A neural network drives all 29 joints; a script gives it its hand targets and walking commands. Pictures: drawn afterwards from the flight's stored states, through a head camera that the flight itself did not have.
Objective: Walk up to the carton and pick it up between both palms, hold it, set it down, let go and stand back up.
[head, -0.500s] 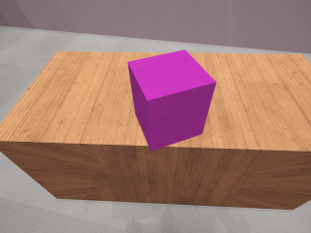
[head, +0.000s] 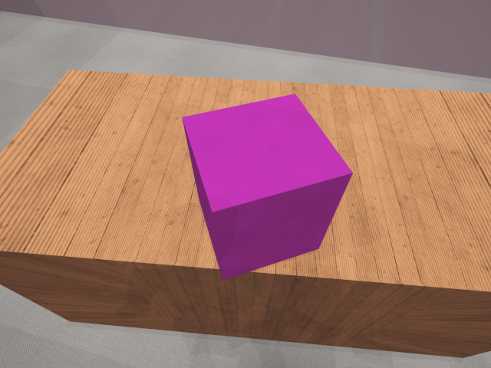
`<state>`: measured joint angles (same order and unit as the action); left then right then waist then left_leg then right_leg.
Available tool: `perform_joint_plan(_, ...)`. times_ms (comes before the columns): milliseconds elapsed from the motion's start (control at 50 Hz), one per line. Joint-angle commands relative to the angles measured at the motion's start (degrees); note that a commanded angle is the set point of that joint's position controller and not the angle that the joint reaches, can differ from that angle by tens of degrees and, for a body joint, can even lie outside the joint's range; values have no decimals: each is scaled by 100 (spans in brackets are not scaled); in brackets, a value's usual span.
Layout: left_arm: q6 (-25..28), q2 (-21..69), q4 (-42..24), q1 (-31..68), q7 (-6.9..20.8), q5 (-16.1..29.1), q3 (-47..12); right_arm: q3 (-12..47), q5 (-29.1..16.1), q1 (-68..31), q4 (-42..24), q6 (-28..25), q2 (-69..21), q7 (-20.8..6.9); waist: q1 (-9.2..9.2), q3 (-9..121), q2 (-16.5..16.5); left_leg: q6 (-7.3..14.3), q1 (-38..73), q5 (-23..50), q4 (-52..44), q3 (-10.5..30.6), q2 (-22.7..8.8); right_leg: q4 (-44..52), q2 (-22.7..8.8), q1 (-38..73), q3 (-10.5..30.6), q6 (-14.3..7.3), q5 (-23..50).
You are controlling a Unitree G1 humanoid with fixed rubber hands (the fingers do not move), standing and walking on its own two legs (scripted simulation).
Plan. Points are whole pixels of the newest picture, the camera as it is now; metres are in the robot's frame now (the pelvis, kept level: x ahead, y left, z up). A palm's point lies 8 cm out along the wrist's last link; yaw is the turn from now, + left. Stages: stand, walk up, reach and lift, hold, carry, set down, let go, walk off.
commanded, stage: walk up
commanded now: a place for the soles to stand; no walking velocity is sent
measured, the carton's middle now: (257, 190) +0.43 +0.01 +0.01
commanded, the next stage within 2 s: none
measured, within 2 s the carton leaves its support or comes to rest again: neither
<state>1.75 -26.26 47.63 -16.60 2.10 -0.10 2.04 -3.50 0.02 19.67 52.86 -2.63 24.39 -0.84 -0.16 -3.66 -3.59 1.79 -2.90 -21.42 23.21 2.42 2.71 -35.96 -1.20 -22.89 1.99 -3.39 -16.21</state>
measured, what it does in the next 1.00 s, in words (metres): steps on the spot: right foot, then left foot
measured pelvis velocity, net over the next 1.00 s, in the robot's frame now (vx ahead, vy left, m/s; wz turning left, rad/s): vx -0.01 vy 0.04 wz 0.01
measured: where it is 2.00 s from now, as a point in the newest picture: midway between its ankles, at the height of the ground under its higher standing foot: outside the picture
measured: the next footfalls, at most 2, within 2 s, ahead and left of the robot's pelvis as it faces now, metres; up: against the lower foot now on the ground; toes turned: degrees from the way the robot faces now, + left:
right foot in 0.02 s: +0.10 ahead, -0.13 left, +0.00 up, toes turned +1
left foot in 0.50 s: +0.14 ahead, +0.07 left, +0.00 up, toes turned +0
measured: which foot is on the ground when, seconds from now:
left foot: down 0.00-0.04, up 0.06-0.48, down 0.50-1.00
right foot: up 0.00-0.00, down 0.02-0.52, up 0.54-1.00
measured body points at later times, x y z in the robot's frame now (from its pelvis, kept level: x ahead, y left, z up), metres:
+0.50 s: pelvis +0.06 +0.00 -0.01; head +0.09 +0.02 +0.44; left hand +0.12 +0.33 -0.13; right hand +0.12 -0.32 -0.12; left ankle +0.10 +0.07 -0.74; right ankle +0.06 -0.13 -0.73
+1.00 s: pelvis -0.01 +0.04 +0.00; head +0.03 +0.05 +0.45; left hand +0.01 +0.39 -0.12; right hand +0.08 -0.29 -0.10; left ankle +0.10 +0.07 -0.73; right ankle -0.04 -0.10 -0.70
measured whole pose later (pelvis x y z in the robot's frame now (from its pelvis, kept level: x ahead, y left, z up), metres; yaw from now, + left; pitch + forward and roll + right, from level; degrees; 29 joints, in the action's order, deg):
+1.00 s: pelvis -0.01 +0.04 +0.00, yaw +0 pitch -2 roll -2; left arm -2.0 -25.9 56.2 -16.9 -3.3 -0.1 2.0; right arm -3.5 0.0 10.0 51.1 3.9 23.1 -0.6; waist -0.2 -6.4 1.1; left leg 6.3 -19.2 -4.9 23.5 -2.2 4.6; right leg -43.9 3.1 -14.8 2.4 -0.7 -29.5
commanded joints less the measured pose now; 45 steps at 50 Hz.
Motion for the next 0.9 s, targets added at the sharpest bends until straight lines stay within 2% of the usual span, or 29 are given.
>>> perform_joint_plan(0, 295, -1380, -27, -1115, -353, -15, 457, -99, 7, 351, -568, 39, 749, 189, -214, 1326, -431, 17, -2605, -1451, 3832, 402, 232, 946, -2085, 3858, 2742, -945, 4171)
perform_joint_plan(20, 278, -1129, -96, -1050, -397, 100, 337, -122, 86, 296, -440, 134, 858, 224, -202, 888, 67, 4, -2484, -1151, 3958, 603, 158, 1257, -2059, 3174, 2505, -982, 4249)
perform_joint_plan(80, 258, -840, -98, -306, -454, 60, 247, -165, -25, 18, -530, 86, 831, 165, -125, -275, -114, -172, -2490, -694, 4132, 644, -66, 1304, -1486, 1967, 1114, -855, 5068)
perform_joint_plan(100, 326, -835, -42, -386, -453, 16, 214, -188, 36, -101, -475, 99, 712, 135, -129, -612, 355, -181, -2176, -566, 4069, 785, -72, 1411, -1568, 1201, 1024, -871, 5263)
perform_joint_plan(140, 318, -790, -25, -113, -470, 95, 241, -166, -42, 228, -300, 192, 696, 81, 88, -717, -332, -172, -1940, 254, 3781, 597, -61, 1508, -967, 702, 313, -269, 4981)
perform_joint_plan(180, 285, -813, -212, 154, -459, 30, 216, -169, -82, 91, -398, 200, 627, 73, 61, -476, -590, -279, -1908, 154, 3404, 495, 3, 1424, -950, 839, 231, -650, 4635)
perform_joint_plan(200, 268, -864, -268, 297, -439, 19, 225, -117, -117, 160, -326, 184, 687, 77, 69, -45, -407, -274, -1767, 269, 3025, 408, -30, 1302, -909, 1093, 57, -659, 4801)
perform_joint_plan(220, 227, -855, -321, 489, -410, -17, 241, -53, -102, 114, -221, 165, 595, 116, 67, -35, -843, -238, -1941, 328, 2500, 84, -147, 1150, -834, 1307, -72, -673, 4738)
perform_joint_plan(260, 187, -759, -359, 451, -430, -23, 222, -82, -77, -213, -314, 132, 551, 158, -22, 35, -440, -265, -1942, 587, 2200, 47, -134, 801, -985, 1489, 67, -607, 4968)
perform_joint_plan(280, 130, -807, -311, 481, -426, 18, 223, -69, -85, -321, -343, 123, 562, 187, -101, -106, -1067, -232, -2160, 741, 1958, -97, -164, 685, -822, 1512, -41, -658, 4454)
perform_joint_plan(320, 22, -874, -332, 380, -418, 3, 254, -130, 39, -582, -376, 160, 691, 208, -208, 75, -865, -194, -1902, 641, 1824, -178, -185, 631, -970, 1538, 213, -592, 4218)
perform_joint_plan(380, -58, -1013, -517, 823, -415, 37, 289, -200, 113, -43, -305, 143, 687, 211, 235, 291, -650, -48, -1040, 1064, 953, -204, -104, 262, -1141, 1014, 395, -579, 3279)
perform_joint_plan(420, -127, -991, -437, 790, -452, 81, 238, -334, 204, -226, -311, 244, 798, 189, 241, 32, 39, 136, -572, 1448, 475, 210, -414, 27, -1201, 265, 633, -401, 2292)
perform_joint_plan(440, -131, -872, -385, 601, -477, 141, 204, -427, 255, -122, -335, 245, 1123, 191, 253, 46, 557, 196, -642, 2100, -71, 1139, -1046, -516, -824, 177, 350, -193, 721)
perform_joint_plan(460, -188, -809, -436, 242, -467, 202, 198, -465, 228, -417, -455, 267, 1410, 175, -19, 111, 1792, 191, -571, 3121, -275, 2279, -1632, -1264, 133, -91, -95, 137, -1365)
perform_joint_plan(480, -290, -797, -174, 105, -532, 226, 204, -430, 159, -563, -470, 278, 1336, 149, -80, -144, 1586, -155, -657, 3360, -289, 2253, -1579, -1740, 440, -239, 181, 127, -2067)
perform_joint_plan(500, -328, -870, -239, 148, -571, 216, 247, -410, 192, -756, -578, 291, 1288, 172, -73, -255, 1627, 316, -1357, 2846, -447, 2314, -1659, -2004, 477, 76, 369, 174, -2078)
perform_joint_plan(520, -343, -948, -167, -137, -585, 191, 352, -406, 236, -818, -714, 314, 1178, 144, -69, -276, 1817, 403, -1649, 2059, -646, 2392, -1753, -2350, 532, 160, 479, 160, -2013)
perform_joint_plan(540, -369, -1113, 28, -198, -552, 221, 406, -410, 215, -974, -714, 367, 1004, 132, -99, -453, 1343, -174, -1458, 1130, -824, 2100, -1247, -2189, 476, -100, 603, 125, -1681)
perform_joint_plan(560, -385, -1038, 89, -318, -559, 159, 409, -446, 263, -961, -713, 418, 1113, 152, -124, -365, 1639, -165, -1424, 987, -818, 1826, -1277, -2255, 439, 85, 607, 154, -1453)
perform_joint_plan(580, -401, -1110, 195, -478, -551, 148, 413, -438, 212, -1016, -726, 404, 1073, 179, -119, -364, 1196, -229, -1261, 1220, -782, 1602, -1092, -2355, 493, -106, 625, 184, -1202)
perform_joint_plan(620, -370, -1003, 371, -1014, -608, 161, 424, -396, 268, -1002, -837, 404, 995, 134, -108, 109, 1404, -338, -619, 1315, -745, 1599, -1117, -2447, 576, -92, 688, 333, -966)
perform_joint_plan(680, -324, -965, 314, -661, -623, 145, 372, -401, 228, -788, -712, 400, 831, 140, 69, 132, 958, -404, -478, 927, -817, 1337, -1015, -1973, 434, -180, 594, 383, -805)
perform_joint_plan(720, -323, -970, 493, -554, -601, 58, 378, -339, 262, -834, -666, 436, 868, 91, 80, 156, 1331, -306, -590, -92, -1055, 1268, -758, -1809, 434, 56, 514, 464, -719)
perform_joint_plan(780, -287, -1070, 720, -610, -626, 75, 367, -446, 227, -814, -674, 483, 920, 49, 150, 42, 1217, -717, -668, -712, -1465, 1481, -933, -1727, 434, -15, 550, 443, -590)
perform_joint_plan(800, -300, -1110, 780, -1129, -621, 8, 421, -525, 215, -1186, -851, 518, 1083, 20, -113, 147, 1791, -1338, -1058, -710, -1993, 1123, -698, -1329, 571, 719, 53, 316, -951)
perform_joint_plan(820, -338, -1083, 867, -1318, -574, 43, 368, -457, 293, -1429, -921, 539, 987, 15, -177, 220, 1339, -1054, -971, -851, -1795, 1041, -672, -1204, 553, 652, -93, 359, -976)
perform_joint_plan(840, -347, -988, 940, -1514, -574, 22, 341, -495, 297, -1468, -943, 566, 1093, 5, -234, 319, 1807, -954, -1029, -743, -1866, 955, -731, -929, 494, 949, -275, 280, -1165)
perform_joint_plan(880, -279, -868, 908, -1051, -596, 7, 326, -407, 404, -1444, -775, 616, 896, -15, -104, 390, 1396, 276, -943, -825, -1152, 1198, -1078, -562, 247, 776, -168, 284, -1409)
